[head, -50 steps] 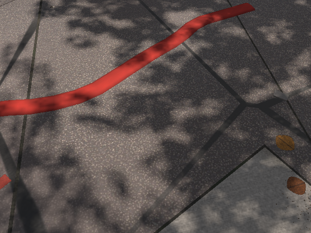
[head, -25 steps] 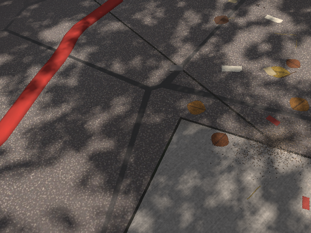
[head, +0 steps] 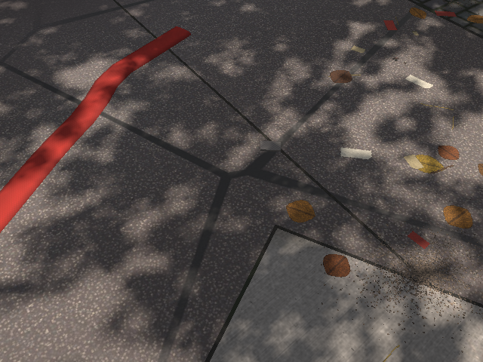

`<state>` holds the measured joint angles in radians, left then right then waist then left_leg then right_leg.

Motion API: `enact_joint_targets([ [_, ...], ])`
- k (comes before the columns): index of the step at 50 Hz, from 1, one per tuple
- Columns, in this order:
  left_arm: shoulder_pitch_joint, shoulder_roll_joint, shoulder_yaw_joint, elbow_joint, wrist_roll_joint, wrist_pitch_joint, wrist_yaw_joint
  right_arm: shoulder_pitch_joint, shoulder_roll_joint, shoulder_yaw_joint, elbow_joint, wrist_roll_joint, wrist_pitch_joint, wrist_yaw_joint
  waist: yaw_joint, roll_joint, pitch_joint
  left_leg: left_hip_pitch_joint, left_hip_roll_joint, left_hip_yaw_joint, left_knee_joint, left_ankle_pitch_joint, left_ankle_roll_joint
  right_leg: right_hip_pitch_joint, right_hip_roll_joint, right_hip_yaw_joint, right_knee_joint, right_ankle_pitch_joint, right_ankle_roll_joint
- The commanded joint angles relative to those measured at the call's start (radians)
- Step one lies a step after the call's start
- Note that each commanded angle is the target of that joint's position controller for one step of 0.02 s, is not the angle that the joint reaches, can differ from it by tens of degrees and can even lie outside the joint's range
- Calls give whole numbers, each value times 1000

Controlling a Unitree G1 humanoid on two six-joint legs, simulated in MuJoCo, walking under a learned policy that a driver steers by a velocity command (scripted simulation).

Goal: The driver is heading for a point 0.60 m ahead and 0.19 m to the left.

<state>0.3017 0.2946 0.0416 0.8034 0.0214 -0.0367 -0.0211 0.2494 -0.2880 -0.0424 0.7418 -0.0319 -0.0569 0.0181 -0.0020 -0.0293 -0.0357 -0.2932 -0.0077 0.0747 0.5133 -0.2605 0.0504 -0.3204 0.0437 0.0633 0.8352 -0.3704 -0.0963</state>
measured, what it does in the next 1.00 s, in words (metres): walks ahead, turning left: right foot, then left foot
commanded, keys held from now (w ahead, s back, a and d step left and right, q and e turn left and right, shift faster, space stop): w+shift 0.28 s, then w+q+shift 0.38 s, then shift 0.34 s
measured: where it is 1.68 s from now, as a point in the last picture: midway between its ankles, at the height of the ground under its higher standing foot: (232, 262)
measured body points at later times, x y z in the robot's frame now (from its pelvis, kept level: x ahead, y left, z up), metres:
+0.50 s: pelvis +0.34 -0.03 -0.02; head +0.38 -0.03 +0.43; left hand +0.51 +0.23 -0.12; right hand +0.32 -0.30 -0.15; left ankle +0.10 +0.08 -0.63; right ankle +0.43 -0.12 -0.74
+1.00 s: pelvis +0.71 +0.05 -0.02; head +0.76 +0.07 +0.43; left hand +0.69 +0.31 -0.15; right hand +0.89 -0.15 -0.15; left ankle +0.80 +0.12 -0.74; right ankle +0.66 -0.12 -0.63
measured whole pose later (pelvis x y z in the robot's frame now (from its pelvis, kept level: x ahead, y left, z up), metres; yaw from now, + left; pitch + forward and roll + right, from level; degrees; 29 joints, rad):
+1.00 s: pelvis +0.71 +0.05 -0.02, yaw +21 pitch -1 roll +0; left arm 0.22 0.21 0.01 0.85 0.01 -0.05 0.02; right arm 0.18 -0.24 -0.03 0.86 -0.01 -0.04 0.01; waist 0.01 0.00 0.14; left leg -0.43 -0.11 0.09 0.54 -0.11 0.14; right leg -0.40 -0.04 0.02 1.32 -0.43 0.00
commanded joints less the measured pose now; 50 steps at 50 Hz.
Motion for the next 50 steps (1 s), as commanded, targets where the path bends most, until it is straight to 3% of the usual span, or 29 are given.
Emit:
enact_joint_targets([
  [1,-141,86,9,-134,16,-40,-19,130,-158,-41,-12,6,-13,-4,-40,77,48,372,335,-563,-332,-487,113,-591,-76,71,288,111,-3],
  [3,-116,92,11,-112,33,-26,-37,104,-136,-30,-13,14,-28,-7,-13,106,46,283,264,-433,-393,-390,99,-520,-110,14,282,182,39],
  [6,-191,68,3,-132,28,-2,-44,172,-121,-28,32,23,-45,-2,-24,93,122,238,222,-332,-466,-269,126,-571,-136,-29,256,285,75],
  [10,-338,49,-8,-173,19,-1,-49,245,-96,-23,75,28,-53,3,-56,83,170,252,178,-203,-508,-36,132,-557,-134,-96,65,380,87],
  [15,-461,29,-27,-216,12,-11,-56,291,-113,-22,126,25,-61,-10,-72,105,206,343,227,-142,-543,319,138,-425,-124,-141,-172,421,34],
  [18,-403,56,-20,-209,16,-17,-33,265,-159,-27,154,19,-51,-21,-11,133,123,418,230,-108,-358,908,118,-212,-25,-175,-248,271,-4],
  [19,-279,90,-6,-179,15,-21,-17,260,-188,-32,164,12,-46,-26,53,159,42,416,239,-113,-200,1112,108,-54,11,-164,-240,206,-19],
  [20,-46,129,13,-109,12,-28,1,228,-215,-39,165,9,-37,-28,163,160,-80,331,216,-100,51,1096,96,213,28,-156,-272,168,-29],
  [21,162,197,39,-54,30,-34,22,202,-175,-30,142,8,-40,-26,247,105,-207,89,164,-92,369,790,90,532,-119,-10,-258,29,-37],
  [22,212,298,69,-48,69,-40,31,301,14,8,89,42,-49,-7,147,-204,-373,-284,7,-98,756,-46,73,809,-454,500,-380,-497,-86],
  [23,174,259,62,-59,51,-40,17,249,-64,-8,85,60,-49,-5,153,-183,-396,-361,-23,-198,885,-160,102,719,-493,788,-601,-658,-82],
  [24,64,192,50,-49,45,-41,17,137,-96,-22,60,54,-40,-7,108,-107,-177,-438,41,-179,909,-53,105,564,-445,603,-599,-533,-48],
  [25,8,127,38,-48,38,-49,15,107,-82,-15,60,45,-36,0,81,-18,-69,-420,88,-165,853,25,98,414,-417,434,-602,-312,-40],
  [26,-19,101,33,-38,36,-54,17,101,-63,-15,69,35,-24,9,50,-13,-16,-382,113,-160,820,39,86,311,-379,309,-624,-166,-22],
  [28,-8,48,18,-3,19,-67,18,114,-22,-11,65,11,13,26,-3,-55,40,-344,149,-151,800,41,62,187,-345,138,-668,-62,0],
  [31,14,31,16,34,-5,-93,9,2,8,-4,12,7,49,44,-21,-51,127,-442,174,-117,771,129,43,144,-315,-66,-724,114,32],
  [34,5,0,6,50,9,-105,8,-105,10,5,-25,15,50,52,-32,-21,190,-436,128,-49,603,291,46,104,-211,-274,-735,396,48],
  [35,3,22,6,50,6,-111,10,-142,27,16,-55,8,41,56,-49,-29,218,-376,131,-35,450,335,49,63,-232,-302,-721,572,36],
  [37,52,44,4,75,-8,-117,22,-210,26,24,-57,-6,19,68,-25,29,236,-262,54,67,218,428,51,101,-220,-340,-712,810,31],
  [40,65,151,22,79,-28,-98,46,-36,-17,12,19,-23,2,59,-88,-39,89,-17,-79,102,106,401,82,257,-245,-328,-474,1194,32],
  [42,25,168,28,69,-28,-65,52,243,-76,-16,114,-37,-11,32,-209,-57,-60,247,-79,3,3,430,130,257,-233,-312,-51,1087,38],
  [43,61,125,27,73,-29,-55,50,261,-146,-37,133,-40,-14,13,-187,26,-91,340,20,-77,-19,701,140,172,-122,-322,274,546,61],
  [44,286,-24,-5,57,-53,-46,45,188,-246,-59,109,-48,-11,6,-19,262,-278,720,365,-440,213,1552,312,-177,-8,-209,732,-299,100],
  [45,255,39,-4,52,-60,-38,53,230,-242,-70,85,15,-8,6,-95,127,-508,780,437,-580,113,1506,395,-239,-3,3,800,-218,95],
  [46,161,53,-4,36,-50,-35,54,133,-195,-61,66,31,3,-11,-70,62,-374,597,385,-515,-1,1175,363,-256,-55,1,731,-105,93],
  [47,104,50,-5,30,-24,-34,50,51,-116,-38,68,35,9,-17,-28,14,-190,393,330,-455,-77,948,318,-257,-90,-21,616,-62,93],
  [48,64,38,-7,30,-3,-23,47,18,-67,-21,73,33,7,-23,-4,-10,-85,251,295,-399,-127,877,285,-232,-109,-15,538,-56,93],
  [49,80,33,-5,40,14,2,46,17,-45,-12,79,36,3,-26,16,-12,-48,132,273,-348,-165,895,262,-144,-115,-17,476,-40,97],
  [50,99,15,-7,47,15,24,44,17,-40,-8,88,30,0,-25,34,-5,-51,55,263,-310,-194,869,255,-74,-118,-19,418,-45,101],
])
